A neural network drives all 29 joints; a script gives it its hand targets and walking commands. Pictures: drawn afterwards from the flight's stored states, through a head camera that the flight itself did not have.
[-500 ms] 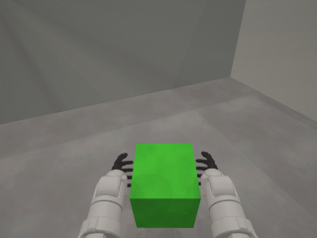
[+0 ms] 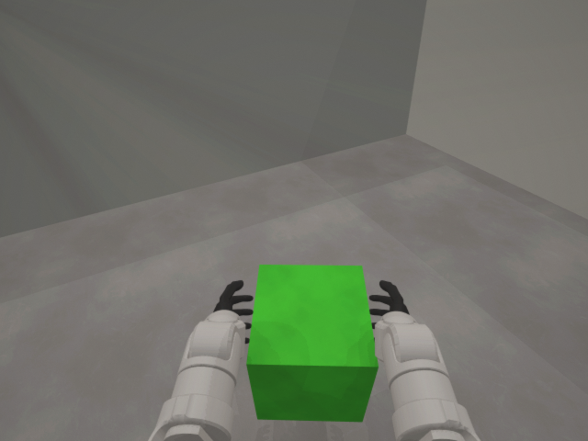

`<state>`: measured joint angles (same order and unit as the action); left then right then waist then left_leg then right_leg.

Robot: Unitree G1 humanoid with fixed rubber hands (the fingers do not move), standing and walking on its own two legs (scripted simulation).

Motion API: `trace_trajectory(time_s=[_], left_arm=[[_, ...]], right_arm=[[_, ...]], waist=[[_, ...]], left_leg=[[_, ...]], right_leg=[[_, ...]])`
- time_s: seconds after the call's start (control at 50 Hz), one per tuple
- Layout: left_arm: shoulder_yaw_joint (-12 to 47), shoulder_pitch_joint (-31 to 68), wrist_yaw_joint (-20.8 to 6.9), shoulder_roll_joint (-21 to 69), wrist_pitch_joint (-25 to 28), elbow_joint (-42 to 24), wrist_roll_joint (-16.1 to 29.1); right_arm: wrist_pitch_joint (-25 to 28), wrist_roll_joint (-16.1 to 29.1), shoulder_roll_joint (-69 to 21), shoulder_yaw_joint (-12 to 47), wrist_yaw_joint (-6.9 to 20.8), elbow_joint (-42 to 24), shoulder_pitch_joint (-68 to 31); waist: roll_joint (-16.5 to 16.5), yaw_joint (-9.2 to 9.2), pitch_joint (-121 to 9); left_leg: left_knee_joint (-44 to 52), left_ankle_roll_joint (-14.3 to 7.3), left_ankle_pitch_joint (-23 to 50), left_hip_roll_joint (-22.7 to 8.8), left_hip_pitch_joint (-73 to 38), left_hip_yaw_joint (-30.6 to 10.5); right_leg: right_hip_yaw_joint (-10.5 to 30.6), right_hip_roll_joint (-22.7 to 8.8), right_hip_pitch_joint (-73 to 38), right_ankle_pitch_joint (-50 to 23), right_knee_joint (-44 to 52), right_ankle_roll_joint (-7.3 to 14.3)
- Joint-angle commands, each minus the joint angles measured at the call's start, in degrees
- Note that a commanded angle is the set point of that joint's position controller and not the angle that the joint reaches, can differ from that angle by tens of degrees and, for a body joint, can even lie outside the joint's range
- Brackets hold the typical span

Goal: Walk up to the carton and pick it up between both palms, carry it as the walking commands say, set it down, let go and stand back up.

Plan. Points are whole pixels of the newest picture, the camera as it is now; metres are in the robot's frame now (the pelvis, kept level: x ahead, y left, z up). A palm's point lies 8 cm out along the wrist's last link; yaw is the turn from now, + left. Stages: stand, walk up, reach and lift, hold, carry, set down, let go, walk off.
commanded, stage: hold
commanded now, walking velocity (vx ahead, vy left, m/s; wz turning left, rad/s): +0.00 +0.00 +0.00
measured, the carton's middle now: (310, 342) +0.33 -0.01 -0.03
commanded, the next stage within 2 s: carry in 0.98 s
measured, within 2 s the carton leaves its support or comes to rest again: neither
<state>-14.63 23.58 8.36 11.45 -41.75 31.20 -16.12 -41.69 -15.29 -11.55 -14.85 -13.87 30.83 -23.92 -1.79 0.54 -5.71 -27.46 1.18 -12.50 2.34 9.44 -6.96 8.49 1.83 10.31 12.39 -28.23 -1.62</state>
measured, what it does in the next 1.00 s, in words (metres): stands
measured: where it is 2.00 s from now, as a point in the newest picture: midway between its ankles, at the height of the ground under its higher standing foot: outside the picture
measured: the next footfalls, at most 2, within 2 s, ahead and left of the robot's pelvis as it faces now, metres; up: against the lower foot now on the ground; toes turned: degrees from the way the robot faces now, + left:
right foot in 1.88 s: +0.00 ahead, -0.14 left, +0.00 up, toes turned +20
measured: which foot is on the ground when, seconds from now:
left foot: down 0.00-1.00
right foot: down 0.00-1.00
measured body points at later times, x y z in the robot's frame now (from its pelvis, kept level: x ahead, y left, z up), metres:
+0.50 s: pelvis +0.00 -0.02 +0.00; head -0.08 -0.04 +0.44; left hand +0.29 +0.13 +0.04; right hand +0.32 -0.13 +0.05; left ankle +0.03 +0.13 -0.74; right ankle +0.04 -0.14 -0.74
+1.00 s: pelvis +0.01 +0.00 +0.00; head -0.07 -0.01 +0.45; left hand +0.31 +0.12 +0.04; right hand +0.31 -0.14 +0.04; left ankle +0.03 +0.13 -0.74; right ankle +0.04 -0.14 -0.74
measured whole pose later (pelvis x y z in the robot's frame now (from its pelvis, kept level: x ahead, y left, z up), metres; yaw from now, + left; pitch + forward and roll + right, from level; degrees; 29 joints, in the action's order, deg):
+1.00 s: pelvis +0.01 +0.00 +0.00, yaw +0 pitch -5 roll +0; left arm -11.6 20.8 5.9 10.4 -42.5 28.4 -15.0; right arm -41.6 -13.6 -10.5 -13.0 -13.0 29.0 -21.3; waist -1.5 0.7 -5.7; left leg -26.6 1.0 -12.5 2.0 8.7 -6.9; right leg 8.0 1.8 9.0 12.0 -26.3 -1.5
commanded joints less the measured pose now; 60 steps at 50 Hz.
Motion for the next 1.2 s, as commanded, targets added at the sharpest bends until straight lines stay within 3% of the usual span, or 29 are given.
trace_trajectory(time_s=[0.0,0.04,0.08,0.12,0.16,0.2,0.26,0.3,0.32,0.44,0.56,0.6,0.64,0.66,0.7,0.72,0.78,0.8,0.82,0.84,0.86,0.9,0.92,0.94,0.96,1.0,1.08,1.14,1.18], left_arm=[[27.2,39.2,-19.6,64.5,3.9,-5.0,18.0],[27.5,37.6,-20.1,64.6,3.9,-5.2,18.7],[24.4,36.8,-20.5,62.3,3.5,-3.1,15.7],[23.3,38.3,-20.8,60.7,3.9,-3.7,16.4],[25.8,40.0,-21.3,62.0,4.2,-6.0,17.5],[24.3,39.4,-21.5,60.4,4.2,-4.2,16.4],[24.6,42.6,-22.4,58.3,4.5,-6.1,17.4],[23.1,44.3,-22.7,55.9,4.6,-5.6,15.9],[24.4,43.1,-23.0,56.6,4.6,-6.4,16.6],[28.9,43.0,-22.9,60.3,4.9,-8.3,18.5],[27.6,39.5,-22.3,60.4,4.1,-7.1,17.3],[27.1,39.8,-21.7,60.7,3.8,-7.2,18.3],[27.3,39.0,-21.1,62.4,3.3,-6.8,17.7],[27.6,39.1,-20.7,61.9,3.8,-8.9,17.9],[28.5,37.0,-20.3,63.9,3.1,-6.7,18.1],[28.5,35.5,-20.0,63.4,2.8,-7.2,18.5],[29.5,34.9,-19.3,64.1,3.0,-8.9,17.9],[30.4,34.0,-19.3,65.2,2.9,-9.8,17.8],[29.9,32.5,-19.2,65.2,2.7,-8.0,18.0],[30.5,32.8,-19.2,66.3,2.4,-7.2,17.6],[31.1,33.8,-19.0,67.1,2.5,-7.8,17.9],[30.6,33.5,-18.7,68.0,3.2,-8.3,18.0],[31.7,33.1,-18.8,67.7,3.4,-9.1,18.9],[30.3,32.3,-18.8,67.2,3.2,-7.2,18.3],[34.0,34.2,-19.2,64.1,3.9,-12.1,18.8],[33.6,38.3,-19.0,62.2,3.6,-15.4,20.0],[37.8,35.9,-17.5,62.4,-1.7,-17.1,24.3],[41.2,49.9,-15.7,58.2,-4.4,-23.9,29.2],[42.5,52.9,-13.9,55.9,-6.8,-28.0,30.2]], right_arm=[[3.4,16.3,-60.2,25.8,28.8,-0.9,-35.1],[3.2,16.3,-62.5,26.8,28.2,-2.2,-35.9],[3.1,15.0,-61.5,24.4,27.8,-0.5,-35.6],[3.1,16.2,-63.9,26.3,27.6,-1.0,-37.1],[3.3,17.3,-64.8,27.2,27.2,-3.1,-37.8],[3.5,17.1,-64.8,26.9,26.9,-1.8,-38.1],[2.8,16.3,-67.6,25.8,26.0,2.2,-36.3],[2.6,14.9,-67.7,23.5,25.6,4.1,-34.6],[3.1,15.6,-68.1,23.1,25.4,4.1,-34.4],[4.3,16.6,-67.1,26.3,25.3,-0.7,-34.8],[3.8,15.2,-64.5,23.7,26.1,0.9,-30.6],[3.3,15.3,-63.2,23.9,26.5,0.8,-32.5],[3.3,14.8,-62.0,22.7,27.3,0.1,-32.2],[3.3,15.2,-62.8,23.5,27.9,-1.3,-33.5],[3.9,17.3,-60.2,26.7,28.3,-3.8,-34.6],[3.2,17.6,-61.5,27.1,28.6,-3.9,-34.4],[2.9,18.5,-60.5,29.2,29.4,-6.0,-35.1],[3.4,18.8,-59.0,28.8,29.6,-6.3,-33.1],[3.4,18.9,-58.4,29.8,29.6,-8.0,-35.9],[3.8,18.9,-57.6,29.3,29.8,-8.1,-36.0],[3.5,17.9,-57.4,27.8,29.9,-5.4,-32.6],[4.2,17.9,-57.1,28.1,30.0,-7.0,-34.9],[4.3,18.0,-57.1,28.6,30.4,-7.6,-34.0],[4.1,18.3,-57.4,28.4,30.3,-6.3,-34.4],[3.4,19.1,-60.9,30.6,29.2,-6.5,-35.7],[2.5,20.7,-61.4,31.8,28.3,-11.6,-40.1],[-2.7,26.1,-61.7,38.8,26.4,-17.7,-39.9],[-6.1,30.2,-59.5,41.1,24.5,-18.3,-49.3],[-8.3,33.5,-58.9,43.3,22.7,-22.2,-55.4]], waist=[[0.1,-0.62,-17.7],[4.0,-0.4,-14.6],[0.5,-1.38,-12.6],[5.4,-2.5,-14.1],[3.5,-1.35,-14.4],[3.0,-4.06,-13.1],[6.9,-1.61,-12.8],[6.7,-2.14,-11.3],[2.4,-1.7,-9.9],[1.2,-1.29,-19.4],[-0.7,-0.14,-15.9],[2.2,0.29,-13.7],[-0.4,0.32,-11.0],[2.6,0.52,-11.5],[-0.4,-0.26,-14.0],[1.9,-0.23,-12.5],[0.2,-0.72,-16.2],[-3.2,-0.59,-15.4],[-0.4,-0.11,-14.0],[-4.7,-0.69,-16.5],[-3.4,1.02,-13.7],[-3.1,-1.02,-16.1],[-2.6,0.44,-15.3],[-1.2,-0.37,-13.7],[0.8,-0.55,-7.1],[5.1,-0.69,-7.1],[5.1,-0.62,-13.8],[8.6,-0.13,-19.6],[5.5,-0.09,-26.1]], left_leg=[[5.0,0.1,7.8,1.9,-5.8,2.8],[4.5,-0.8,6.5,2.5,-3.5,2.8],[5.4,-0.9,2.8,2.5,-1.1,3.3],[4.5,-1.7,2.2,2.6,-3.0,3.2],[4.1,-1.4,2.9,2.6,-3.7,3.5],[3.5,-1.4,2.5,3.7,-1.1,3.9],[2.6,-1.9,-0.7,2.7,-3.0,3.5],[2.5,-1.8,-3.1,3.3,-1.4,4.5],[2.7,-1.6,-3.3,3.3,0.7,4.6],[4.1,-1.5,5.6,3.1,-2.4,3.6],[5.3,-0.5,4.8,2.9,-1.7,3.5],[5.6,-1.0,3.4,2.5,-3.0,2.4],[6.3,-0.4,1.5,2.0,-2.3,2.4],[6.3,-0.7,2.2,1.9,-2.8,2.2],[6.0,-0.3,4.6,2.3,-2.7,2.1],[6.0,-0.6,5.2,1.8,-2.4,1.7],[6.0,0.3,8.4,1.5,-5.4,2.2],[7.1,0.6,8.2,1.4,-2.9,1.8],[6.4,0.4,7.2,1.7,-3.9,1.8],[7.2,1.0,8.0,1.4,-4.5,2.2],[6.8,1.1,7.5,1.2,-4.1,1.7],[6.8,1.4,8.6,0.8,-3.7,0.7],[6.8,1.1,7.8,0.7,-3.2,0.8],[6.2,0.8,7.5,0.8,-3.1,1.2],[3.7,-1.6,-5.7,-8.1,7.3,-4.5],[1.2,-2.5,-16.1,-6.5,12.0,-4.8],[-9.4,-1.9,-1.2,-3.8,11.2,0.2],[-13.5,-2.2,-3.1,-2.4,13.5,3.4],[-8.8,-3.2,0.8,-2.1,9.2,3.4]], right_leg=[[-5.0,3.8,-2.3,-4.5,5.6,1.0],[-5.1,4.0,-1.9,-3.7,5.7,0.6],[-4.7,3.3,-2.5,-0.8,6.5,0.9],[-4.0,2.9,-2.4,0.5,7.0,0.3],[-3.8,2.6,-1.6,0.2,7.1,0.3],[-2.4,1.5,-2.9,0.8,7.9,0.1],[-1.6,1.1,0.1,6.7,8.9,0.3],[-0.7,0.8,-1.1,9.7,9.9,0.3],[-0.4,0.0,-2.2,9.1,9.4,0.8],[-3.9,2.2,-6.9,-6.9,5.6,0.3],[-4.3,2.8,-7.0,-6.1,6.8,0.9],[-4.9,3.4,-4.0,-3.0,7.1,1.0],[-5.4,3.4,-3.3,0.2,7.1,1.9],[-5.6,3.5,-2.8,0.3,7.4,1.7],[-6.0,3.7,-4.7,-2.3,6.4,2.0],[-6.2,3.9,-4.4,-3.0,5.8,1.8],[-5.8,4.2,-5.0,-4.9,5.1,1.6],[-5.7,4.7,-7.1,-5.9,4.9,1.9],[-6.1,4.5,-3.9,-4.3,4.8,1.6],[-5.9,4.4,-4.4,-4.7,5.4,1.8],[-6.1,4.7,-3.8,-3.9,5.6,2.3],[-6.0,5.5,-4.9,-3.2,5.2,2.2],[-5.9,5.4,-4.5,-3.3,5.0,2.1],[-5.8,5.0,-3.4,-2.6,5.4,2.1],[-3.6,-5.8,3.0,3.3,1.1,2.3],[-0.3,-7.6,7.8,15.0,3.8,3.1],[-0.2,-10.2,7.9,4.1,1.9,3.5],[0.9,-14.1,2.2,-16.1,-2.3,5.7],[-2.3,-13.0,0.8,-19.5,-7.9,4.7]])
